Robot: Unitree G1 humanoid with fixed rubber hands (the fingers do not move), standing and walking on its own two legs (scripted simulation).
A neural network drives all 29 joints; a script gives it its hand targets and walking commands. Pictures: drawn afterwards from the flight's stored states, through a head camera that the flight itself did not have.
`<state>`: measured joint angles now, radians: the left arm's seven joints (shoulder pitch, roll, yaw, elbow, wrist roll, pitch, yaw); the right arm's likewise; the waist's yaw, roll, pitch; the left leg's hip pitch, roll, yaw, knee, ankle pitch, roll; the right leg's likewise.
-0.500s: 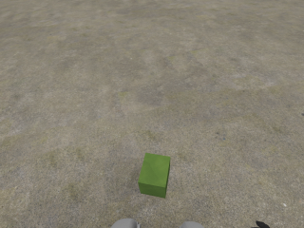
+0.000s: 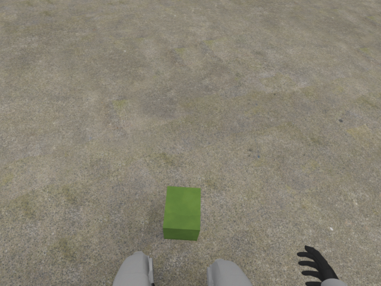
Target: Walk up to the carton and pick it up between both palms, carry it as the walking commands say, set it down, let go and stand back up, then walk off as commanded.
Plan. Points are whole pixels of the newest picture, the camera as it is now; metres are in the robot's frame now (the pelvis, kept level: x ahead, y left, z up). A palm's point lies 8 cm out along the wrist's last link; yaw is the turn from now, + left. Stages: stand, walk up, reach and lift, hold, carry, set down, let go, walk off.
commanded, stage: walk up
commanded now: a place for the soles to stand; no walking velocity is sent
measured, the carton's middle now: (182, 213) +0.47 +0.00 -0.62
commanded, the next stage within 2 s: reach and lift in 1.24 s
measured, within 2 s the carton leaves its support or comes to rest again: neither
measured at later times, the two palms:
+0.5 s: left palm out of the picture +0.13 +0.30 -0.09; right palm out of the picture +0.07 -0.32 -0.09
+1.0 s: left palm (34, 277) +0.15 +0.30 -0.07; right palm out of the picture +0.07 -0.31 -0.07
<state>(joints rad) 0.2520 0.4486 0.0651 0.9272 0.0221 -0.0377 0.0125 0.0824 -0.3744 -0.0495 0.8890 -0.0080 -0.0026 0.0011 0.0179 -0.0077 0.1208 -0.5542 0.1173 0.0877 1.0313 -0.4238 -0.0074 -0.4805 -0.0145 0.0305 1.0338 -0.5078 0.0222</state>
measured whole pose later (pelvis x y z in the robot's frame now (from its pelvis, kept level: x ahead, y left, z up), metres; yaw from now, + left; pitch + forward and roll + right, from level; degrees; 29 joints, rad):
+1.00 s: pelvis +0.02 +0.01 +0.04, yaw -8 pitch -3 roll +1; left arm 0.11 0.38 0.03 1.03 0.02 -0.01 0.01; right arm 0.04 -0.36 -0.05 1.06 0.00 0.00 0.01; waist -0.01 -0.01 0.12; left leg -0.36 0.11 0.18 0.76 -0.34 0.00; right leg -0.37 0.02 0.11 0.77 -0.36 0.03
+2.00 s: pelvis +0.01 +0.01 -0.02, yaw -2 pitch +22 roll -1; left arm -0.28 0.26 0.12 0.58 0.01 0.23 -0.01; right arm -0.23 -0.24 -0.16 0.54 0.08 0.21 0.00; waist -0.04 0.01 0.02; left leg -1.07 0.05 0.02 1.06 -0.38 0.00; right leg -1.01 -0.03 0.01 1.06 -0.44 0.04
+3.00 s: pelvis -0.05 +0.01 -0.08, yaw -2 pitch +29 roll -1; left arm -1.26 0.29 0.20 0.59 -0.07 0.30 0.13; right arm -1.19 -0.22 -0.25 0.52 0.13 0.30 -0.15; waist -0.02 0.00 0.52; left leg -1.45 0.04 0.01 1.28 -0.34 0.00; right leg -1.40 -0.02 0.02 1.31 -0.42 0.04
